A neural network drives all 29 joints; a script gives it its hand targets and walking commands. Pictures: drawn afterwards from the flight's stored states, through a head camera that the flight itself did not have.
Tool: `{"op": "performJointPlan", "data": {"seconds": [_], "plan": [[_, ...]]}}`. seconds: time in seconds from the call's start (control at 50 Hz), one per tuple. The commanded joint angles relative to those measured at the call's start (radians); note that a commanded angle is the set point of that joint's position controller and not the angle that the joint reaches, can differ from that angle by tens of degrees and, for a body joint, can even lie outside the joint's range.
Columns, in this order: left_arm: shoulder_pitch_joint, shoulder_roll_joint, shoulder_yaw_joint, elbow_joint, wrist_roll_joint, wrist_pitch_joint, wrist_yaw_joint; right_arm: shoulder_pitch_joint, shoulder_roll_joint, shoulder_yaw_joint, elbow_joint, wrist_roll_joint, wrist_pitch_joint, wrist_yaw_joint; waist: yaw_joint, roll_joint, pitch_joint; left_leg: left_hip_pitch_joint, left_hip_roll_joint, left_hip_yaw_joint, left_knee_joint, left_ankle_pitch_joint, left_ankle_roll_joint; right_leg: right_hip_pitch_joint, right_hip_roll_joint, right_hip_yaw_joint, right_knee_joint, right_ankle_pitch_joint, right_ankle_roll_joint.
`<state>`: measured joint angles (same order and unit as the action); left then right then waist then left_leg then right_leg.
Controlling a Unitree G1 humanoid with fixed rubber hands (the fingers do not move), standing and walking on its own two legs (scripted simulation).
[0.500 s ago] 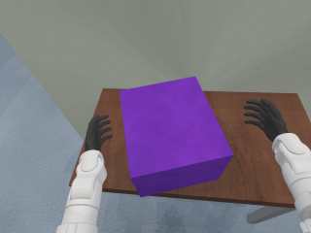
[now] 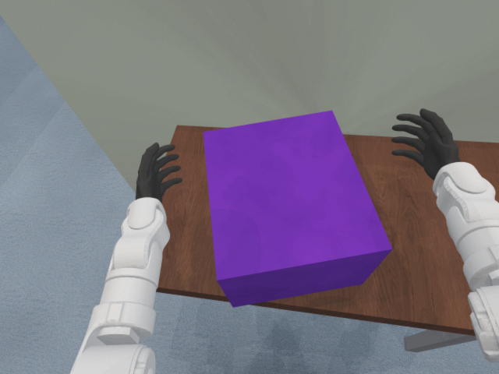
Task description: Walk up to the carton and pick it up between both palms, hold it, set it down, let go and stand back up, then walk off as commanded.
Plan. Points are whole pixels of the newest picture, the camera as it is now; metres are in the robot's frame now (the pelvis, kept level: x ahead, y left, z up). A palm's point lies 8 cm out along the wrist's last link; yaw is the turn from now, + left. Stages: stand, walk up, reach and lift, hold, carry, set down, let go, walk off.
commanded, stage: reach and lift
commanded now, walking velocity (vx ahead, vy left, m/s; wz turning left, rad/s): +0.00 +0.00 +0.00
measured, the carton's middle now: (282, 208) +0.41 +0.05 -0.05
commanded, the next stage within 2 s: none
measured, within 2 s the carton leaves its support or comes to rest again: neither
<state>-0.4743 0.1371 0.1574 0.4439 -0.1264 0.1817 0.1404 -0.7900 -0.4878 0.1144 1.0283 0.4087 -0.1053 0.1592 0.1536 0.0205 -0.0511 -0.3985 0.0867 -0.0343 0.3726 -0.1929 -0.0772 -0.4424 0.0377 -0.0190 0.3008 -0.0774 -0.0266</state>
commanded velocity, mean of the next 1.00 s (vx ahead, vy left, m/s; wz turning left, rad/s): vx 0.00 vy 0.00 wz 0.00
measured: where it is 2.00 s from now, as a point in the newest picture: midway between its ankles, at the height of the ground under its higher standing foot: outside the picture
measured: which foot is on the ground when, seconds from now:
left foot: down 0.00-1.00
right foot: down 0.00-1.00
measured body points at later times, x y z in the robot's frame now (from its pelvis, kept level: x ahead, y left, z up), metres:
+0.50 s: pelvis -0.01 +0.00 -0.02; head +0.11 +0.00 +0.42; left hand +0.34 +0.24 -0.04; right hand +0.45 -0.17 -0.02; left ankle -0.02 +0.17 -0.74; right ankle +0.03 -0.10 -0.74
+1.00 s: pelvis -0.01 +0.00 -0.03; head +0.13 -0.02 +0.40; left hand +0.36 +0.21 -0.04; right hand +0.47 -0.14 -0.04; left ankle -0.02 +0.16 -0.74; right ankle +0.03 -0.10 -0.74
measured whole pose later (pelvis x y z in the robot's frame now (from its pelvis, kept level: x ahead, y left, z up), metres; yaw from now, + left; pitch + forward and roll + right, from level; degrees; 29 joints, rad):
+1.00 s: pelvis -0.01 +0.00 -0.03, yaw -1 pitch +27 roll -1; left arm -0.57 -0.02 0.21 0.96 -0.09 -0.40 0.13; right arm -0.89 -0.34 0.14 1.36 0.27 -0.47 0.07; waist 0.19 0.04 -0.19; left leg -0.80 0.09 -0.03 0.59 -0.26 -0.07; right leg -0.85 0.04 0.00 0.52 -0.14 -0.02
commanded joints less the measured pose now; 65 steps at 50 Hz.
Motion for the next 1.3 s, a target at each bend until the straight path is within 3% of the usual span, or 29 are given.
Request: {"op": "performJointPlan", "data": {"seconds": [0.0,0.06,0.16,0.2,0.24,0.26,0.3,0.32,0.34,0.4,0.42,0.46,0.48,0.54,0.62,0.64,0.68,0.7,0.74,0.76,0.9,0.96,0.98,1.0,1.02,1.06,1.08,1.14,1.28], "plan": [[-0.265,0.076,0.01,-0.112,0.02,-0.07,-0.003,-0.344,-0.201,-0.057,-0.065,-0.014,-0.052,-0.001,-0.024,-0.087,-0.634,0.015,-0.106,0.126,0.005,0.414,-0.006,0.503,0.046,-0.028,0.084,0.333,0.02],[-0.286,0.069,-0.005,-0.074,0.012,-0.141,-0.018,-0.382,-0.203,-0.055,-0.077,-0.012,-0.114,-0.009,-0.029,-0.086,-0.674,-0.021,-0.121,0.129,0.03,0.423,-0.006,0.497,0.04,-0.011,0.105,0.371,0.035],[-0.275,0.058,0.005,0.099,0.037,-0.251,-0.035,-0.359,-0.151,-0.042,0.094,-0.046,-0.168,-0.011,-0.02,-0.11,-0.582,-0.064,-0.115,0.12,0.016,0.368,0.001,0.464,0.033,-0.015,0.1,0.276,0.032],[-0.29,0.066,0.012,0.105,0.035,-0.32,-0.023,-0.386,-0.138,-0.019,0.048,-0.034,-0.221,-0.014,0.008,-0.133,-0.653,-0.077,-0.11,0.135,0.05,0.413,-0.002,0.44,0.047,-0.017,0.117,0.31,0.033],[-0.313,0.048,-0.001,0.102,0.041,-0.374,-0.011,-0.405,-0.137,-0.041,0.071,-0.051,-0.267,-0.023,-0.013,-0.117,-0.695,-0.078,-0.107,0.128,0.082,0.437,-0.008,0.411,0.056,-0.016,0.139,0.33,0.032],[-0.301,0.048,-0.001,0.131,0.029,-0.404,-0.003,-0.442,-0.12,-0.025,0.012,-0.039,-0.29,-0.023,0.022,-0.131,-0.753,-0.103,-0.105,0.128,0.099,0.457,-0.006,0.406,0.052,-0.013,0.15,0.346,0.031],[-0.313,0.034,-0.035,0.17,0.014,-0.432,0.008,-0.415,-0.146,-0.015,0.164,-0.034,-0.293,-0.017,-0.004,-0.098,-0.718,-0.082,-0.095,0.121,0.113,0.459,-0.021,0.345,0.062,-0.029,0.16,0.298,0.017],[-0.272,0.042,-0.024,0.181,0.025,-0.442,0.008,-0.398,-0.125,0.006,0.139,-0.031,-0.302,-0.023,0.027,-0.097,-0.741,-0.109,-0.102,0.116,0.115,0.457,-0.017,0.363,0.058,-0.021,0.156,0.316,0.017],[-0.295,0.03,-0.037,0.23,0.012,-0.453,0.006,-0.412,-0.111,-0.014,0.114,-0.057,-0.305,-0.027,0.012,-0.136,-0.755,-0.154,-0.106,0.122,0.117,0.411,-0.006,0.364,0.054,-0.018,0.163,0.302,0.024],[-0.296,0.052,-0.01,0.363,0.011,-0.51,0.014,-0.408,-0.104,0.002,0.181,-0.068,-0.316,-0.026,0.043,-0.125,-0.732,-0.191,-0.096,0.132,0.139,0.309,-0.002,0.242,0.042,-0.01,0.189,0.143,0.024],[-0.289,0.056,-0.006,0.338,0.017,-0.52,0.015,-0.407,-0.117,-0.026,0.154,-0.07,-0.332,-0.032,0.022,-0.103,-0.739,-0.175,-0.101,0.134,0.135,0.301,-0.009,0.246,0.051,-0.017,0.174,0.128,0.024],[-0.339,0.074,0.006,0.309,0.002,-0.57,0.015,-0.438,-0.098,0.001,0.145,-0.067,-0.365,-0.044,0.042,-0.107,-0.825,-0.238,-0.114,0.144,0.172,0.348,-0.011,0.305,0.046,-0.006,0.213,0.212,0.027],[-0.35,0.08,-0.005,0.379,-0.007,-0.572,0.017,-0.445,-0.109,-0.008,0.211,-0.057,-0.354,-0.042,0.023,-0.083,-0.808,-0.257,-0.108,0.148,0.173,0.321,-0.015,0.262,0.041,-0.009,0.221,0.187,0.031],[-0.416,0.075,-0.031,0.337,-0.027,-0.592,0.023,-0.48,-0.122,-0.021,0.208,-0.055,-0.358,-0.039,0.028,-0.064,-0.886,-0.219,-0.101,0.149,0.197,0.32,-0.023,0.17,0.059,-0.026,0.229,0.137,0.022],[-0.38,0.066,-0.041,0.378,-0.068,-0.612,0.014,-0.5,-0.111,0.003,0.195,-0.057,-0.368,-0.05,0.02,-0.115,-0.938,-0.285,-0.109,0.147,0.239,0.377,-0.019,0.215,0.056,-0.012,0.267,0.237,0.028],[-0.413,0.049,-0.057,0.363,-0.075,-0.619,0.006,-0.496,-0.106,0.0,0.192,-0.062,-0.366,-0.051,-0.01,-0.138,-0.941,-0.274,-0.109,0.145,0.239,0.365,-0.016,0.208,0.056,-0.015,0.259,0.218,0.038],[-0.387,0.022,-0.064,0.391,-0.08,-0.62,-0.002,-0.506,-0.09,0.013,0.173,-0.07,-0.368,-0.059,0.002,-0.162,-0.936,-0.292,-0.111,0.133,0.233,0.361,-0.006,0.214,0.052,-0.023,0.27,0.227,0.043],[-0.383,0.018,-0.055,0.36,-0.057,-0.621,-0.006,-0.493,-0.067,0.011,0.179,-0.066,-0.375,-0.056,0.005,-0.123,-0.982,-0.272,-0.111,0.139,0.24,0.4,-0.012,0.212,0.051,-0.023,0.276,0.278,0.047],[-0.34,0.024,-0.021,0.471,-0.049,-0.605,-0.023,-0.489,-0.049,0.034,0.217,-0.084,-0.354,-0.067,0.018,-0.222,-0.843,-0.341,-0.121,0.142,0.23,0.361,0.01,0.254,0.047,0.004,0.266,0.28,0.058],[-0.379,0.016,-0.011,0.502,-0.043,-0.603,-0.038,-0.503,-0.016,0.023,0.261,-0.106,-0.343,-0.07,-0.006,-0.243,-0.784,-0.398,-0.121,0.149,0.221,0.289,0.027,0.287,0.028,0.014,0.262,0.267,0.073],[-0.331,-0.028,0.061,0.379,0.038,-0.622,-0.019,-0.513,0.058,0.032,0.148,-0.119,-0.404,-0.084,0.054,-0.229,-0.937,-0.369,-0.114,0.147,0.22,0.454,0.015,0.404,0.035,0.013,0.301,0.485,0.076],[-0.326,-0.019,0.081,0.327,0.076,-0.623,-0.016,-0.463,0.039,-0.017,0.22,-0.156,-0.409,-0.103,-0.003,-0.196,-0.898,-0.347,-0.113,0.142,0.203,0.451,0.009,0.434,0.035,0.006,0.299,0.512,0.07],[-0.333,-0.059,0.081,0.314,0.076,-0.622,-0.013,-0.507,0.069,-0.024,0.184,-0.17,-0.412,-0.109,0.023,-0.219,-0.878,-0.339,-0.114,0.145,0.203,0.446,0.012,0.417,0.038,0.008,0.281,0.476,0.071],[-0.322,-0.087,0.046,0.301,0.089,-0.618,-0.009,-0.488,0.089,-0.052,0.203,-0.191,-0.419,-0.112,-0.007,-0.187,-0.871,-0.316,-0.108,0.142,0.188,0.423,0.007,0.392,0.045,-0.006,0.267,0.432,0.063],[-0.3,-0.096,0.053,0.308,0.103,-0.61,-0.001,-0.496,0.083,-0.041,0.177,-0.183,-0.424,-0.111,0.023,-0.161,-0.905,-0.291,-0.109,0.14,0.187,0.426,0.003,0.375,0.046,-0.006,0.247,0.386,0.049],[-0.33,-0.113,0.044,0.319,0.086,-0.602,0.01,-0.516,0.072,-0.063,0.157,-0.204,-0.411,-0.108,0.013,-0.198,-0.926,-0.281,-0.107,0.146,0.189,0.406,0.009,0.334,0.053,-0.013,0.24,0.329,0.045],[-0.306,-0.112,0.049,0.314,0.099,-0.603,0.012,-0.479,0.093,-0.058,0.193,-0.222,-0.405,-0.114,0.016,-0.158,-0.888,-0.264,-0.106,0.146,0.179,0.399,0.003,0.325,0.049,-0.017,0.228,0.307,0.041],[-0.372,-0.137,0.019,0.269,0.109,-0.596,0.032,-0.5,0.067,-0.101,0.209,-0.229,-0.403,-0.117,-0.024,-0.095,-0.907,-0.208,-0.101,0.134,0.197,0.443,-0.016,0.269,0.061,-0.028,0.219,0.308,0.029],[-0.368,-0.136,0.032,0.423,0.107,-0.589,0.04,-0.504,0.147,-0.08,0.287,-0.241,-0.36,-0.117,0.01,-0.145,-0.745,-0.265,-0.092,0.134,0.167,0.306,0.009,0.229,0.035,-0.007,0.192,0.114,0.022]]}}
